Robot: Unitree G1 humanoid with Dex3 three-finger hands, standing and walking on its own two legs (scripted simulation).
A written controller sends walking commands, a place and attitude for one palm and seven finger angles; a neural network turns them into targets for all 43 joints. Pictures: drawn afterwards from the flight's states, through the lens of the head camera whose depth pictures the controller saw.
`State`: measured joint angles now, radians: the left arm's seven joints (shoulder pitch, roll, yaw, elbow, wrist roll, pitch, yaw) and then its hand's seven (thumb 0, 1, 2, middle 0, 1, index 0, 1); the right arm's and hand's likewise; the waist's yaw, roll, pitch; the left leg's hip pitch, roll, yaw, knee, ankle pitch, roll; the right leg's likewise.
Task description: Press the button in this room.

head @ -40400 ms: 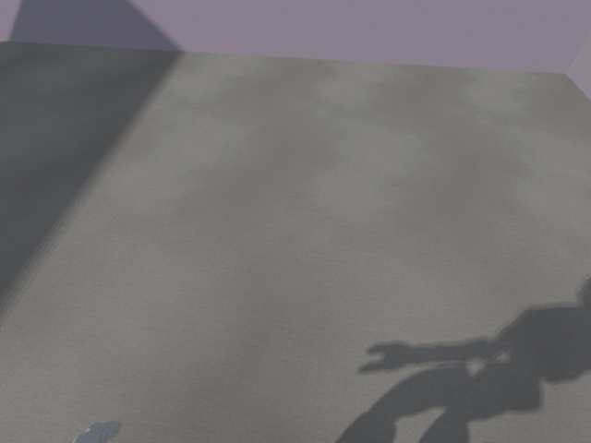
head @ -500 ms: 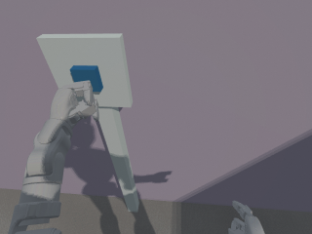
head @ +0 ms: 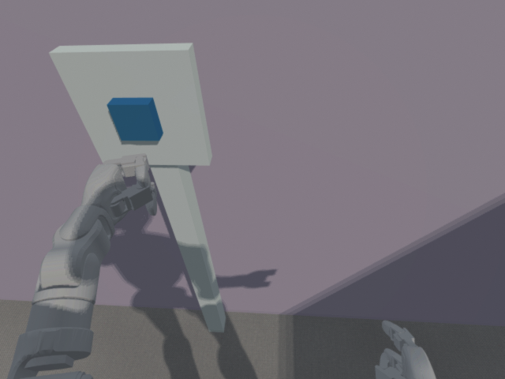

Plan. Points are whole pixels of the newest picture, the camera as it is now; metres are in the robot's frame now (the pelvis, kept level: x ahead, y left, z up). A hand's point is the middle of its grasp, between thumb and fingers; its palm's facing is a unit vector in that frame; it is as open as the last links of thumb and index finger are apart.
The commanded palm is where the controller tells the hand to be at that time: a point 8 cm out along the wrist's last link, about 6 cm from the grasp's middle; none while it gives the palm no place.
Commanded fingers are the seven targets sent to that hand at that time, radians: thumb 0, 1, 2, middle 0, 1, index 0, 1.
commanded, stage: aim a knuckle at the button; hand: left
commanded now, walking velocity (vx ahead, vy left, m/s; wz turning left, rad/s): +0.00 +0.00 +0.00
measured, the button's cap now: (137, 118) +0.46 +0.22 +0.22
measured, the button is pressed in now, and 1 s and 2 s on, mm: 0 0 13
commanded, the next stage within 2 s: press the button with the knuckle in 0.36 s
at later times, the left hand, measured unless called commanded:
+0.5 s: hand (148, 167) +0.35 +0.17 +0.21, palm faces +0.00 -1.00 -0.02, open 3.2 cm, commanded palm +0.33 +0.23 +0.20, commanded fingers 0.00 0.90 0.90 -1.30 -1.50 -1.30 -1.50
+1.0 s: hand (156, 157) +0.40 +0.18 +0.19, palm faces +0.02 -1.00 -0.02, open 3.1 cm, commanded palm +0.37 +0.23 +0.20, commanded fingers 0.00 0.90 0.90 -1.30 -1.50 -1.30 -1.50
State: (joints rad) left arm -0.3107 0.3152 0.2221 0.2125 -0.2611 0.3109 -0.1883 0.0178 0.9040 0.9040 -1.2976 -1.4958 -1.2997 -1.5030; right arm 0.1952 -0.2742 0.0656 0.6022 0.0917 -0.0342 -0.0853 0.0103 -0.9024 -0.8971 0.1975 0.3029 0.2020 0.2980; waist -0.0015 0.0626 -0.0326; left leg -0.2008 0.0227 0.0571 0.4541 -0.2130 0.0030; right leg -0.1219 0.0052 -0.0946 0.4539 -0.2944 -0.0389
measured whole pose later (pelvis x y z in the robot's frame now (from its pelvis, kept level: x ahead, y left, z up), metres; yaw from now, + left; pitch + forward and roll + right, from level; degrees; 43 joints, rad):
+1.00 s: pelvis +0.01 +0.00 +0.00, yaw +0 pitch -1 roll +0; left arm -0.51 0.34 0.23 0.39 -0.24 0.29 -0.15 0.02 0.90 0.90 -1.30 -1.50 -1.30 -1.50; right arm 0.21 -0.27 0.07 0.63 0.09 -0.02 -0.09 0.01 -0.90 -0.90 0.20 0.30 0.20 0.30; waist -0.02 0.05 -0.04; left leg -0.21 0.02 0.06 0.45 -0.22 0.00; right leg -0.13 0.01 -0.09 0.44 -0.30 -0.04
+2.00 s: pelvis -0.03 +0.01 -0.01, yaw +1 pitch +1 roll -1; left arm -0.88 0.38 0.20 0.95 -0.19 -0.04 -0.18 0.01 0.78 0.98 -1.30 -1.50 -1.33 -1.50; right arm 0.33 -0.28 0.06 0.73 0.08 -0.12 -0.09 0.01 -0.90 -0.90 0.20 0.30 0.20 0.30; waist -0.04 0.04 -0.01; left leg -0.35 0.02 0.04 0.53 -0.20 0.02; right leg -0.26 0.00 -0.11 0.52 -0.28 -0.03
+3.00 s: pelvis +0.01 +0.00 +0.00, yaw +1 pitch -3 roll +0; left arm -0.18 0.27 0.19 -0.09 -0.27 0.36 -0.17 0.02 0.90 0.90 -1.30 -1.50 -1.31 -1.50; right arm 0.12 -0.25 0.08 0.58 0.07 -0.03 -0.08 0.01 -0.90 -0.90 0.20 0.30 0.20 0.30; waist 0.05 0.06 -0.04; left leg -0.16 0.01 0.03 0.45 -0.24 0.00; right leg -0.07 0.00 -0.11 0.44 -0.32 -0.04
